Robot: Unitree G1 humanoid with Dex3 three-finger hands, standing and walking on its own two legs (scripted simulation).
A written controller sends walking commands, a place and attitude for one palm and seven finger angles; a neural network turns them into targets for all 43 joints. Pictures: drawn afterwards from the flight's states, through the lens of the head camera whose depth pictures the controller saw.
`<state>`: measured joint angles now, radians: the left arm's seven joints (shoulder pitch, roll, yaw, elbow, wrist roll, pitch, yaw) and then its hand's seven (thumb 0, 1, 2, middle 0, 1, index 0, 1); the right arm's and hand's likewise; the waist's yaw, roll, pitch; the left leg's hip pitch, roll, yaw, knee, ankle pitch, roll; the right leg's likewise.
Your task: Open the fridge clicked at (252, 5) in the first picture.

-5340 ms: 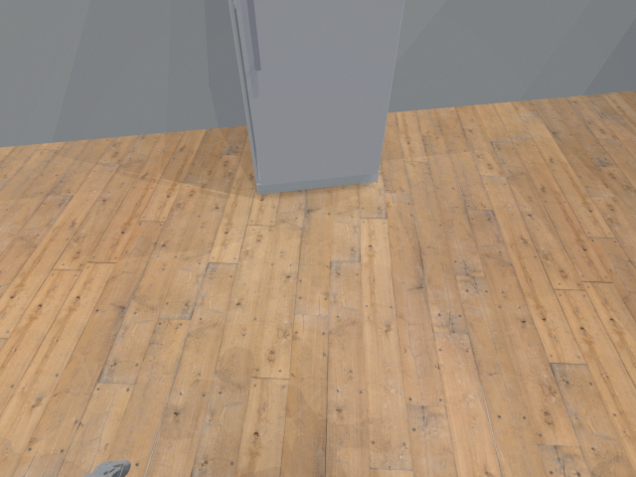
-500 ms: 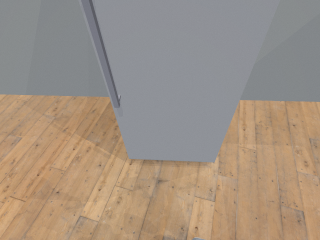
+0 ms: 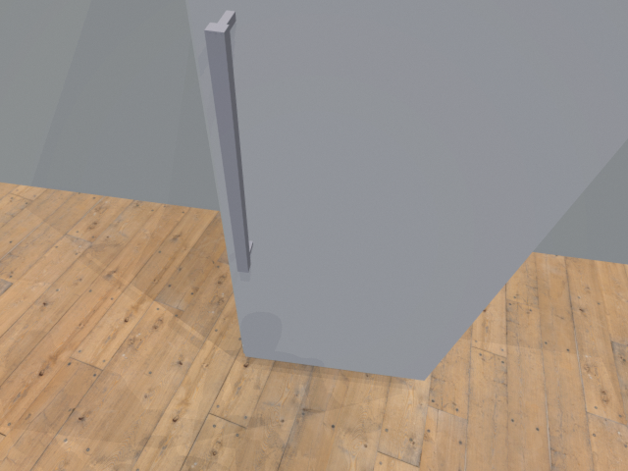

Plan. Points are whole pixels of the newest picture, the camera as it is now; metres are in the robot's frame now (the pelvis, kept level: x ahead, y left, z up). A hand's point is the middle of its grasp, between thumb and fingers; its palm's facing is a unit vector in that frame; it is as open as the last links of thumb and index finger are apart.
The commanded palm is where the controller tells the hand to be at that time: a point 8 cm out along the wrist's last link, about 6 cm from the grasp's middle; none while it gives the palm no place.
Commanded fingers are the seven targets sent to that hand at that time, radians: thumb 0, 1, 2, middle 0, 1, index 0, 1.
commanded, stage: come to a stop and stand still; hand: left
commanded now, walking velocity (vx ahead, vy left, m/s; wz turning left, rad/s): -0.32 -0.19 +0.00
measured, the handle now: (238, 173) +0.48 +0.17 +0.10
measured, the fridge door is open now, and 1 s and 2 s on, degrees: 0 0 0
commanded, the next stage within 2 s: look again from close up in 1.60 s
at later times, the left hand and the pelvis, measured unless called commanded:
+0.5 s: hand out of the picture +0.04 +0.13 -0.16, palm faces -0.01 -0.97 -0.24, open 7.4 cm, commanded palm none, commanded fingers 0.00 0.90 0.90 -0.20 -0.30 -0.20 -0.30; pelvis -0.02 -0.05 +0.00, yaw -1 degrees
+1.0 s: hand out of the picture -0.04 +0.11 -0.17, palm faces +0.01 -0.98 -0.18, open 7.4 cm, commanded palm none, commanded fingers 0.00 0.90 0.90 -0.20 -0.30 -0.20 -0.30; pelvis -0.03 -0.06 +0.01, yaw -1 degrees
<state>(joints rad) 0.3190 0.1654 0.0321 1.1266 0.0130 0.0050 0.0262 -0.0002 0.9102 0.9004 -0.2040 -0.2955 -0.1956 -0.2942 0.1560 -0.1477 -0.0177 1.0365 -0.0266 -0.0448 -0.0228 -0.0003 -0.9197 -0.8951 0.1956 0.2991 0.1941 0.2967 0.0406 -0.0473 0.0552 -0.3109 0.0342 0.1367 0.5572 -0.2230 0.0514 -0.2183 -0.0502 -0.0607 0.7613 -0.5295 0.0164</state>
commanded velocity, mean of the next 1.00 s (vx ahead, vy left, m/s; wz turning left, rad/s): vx -0.03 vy -0.02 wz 0.00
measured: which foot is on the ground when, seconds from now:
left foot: down 0.00-1.00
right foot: up 0.00-0.36, down 0.38-1.00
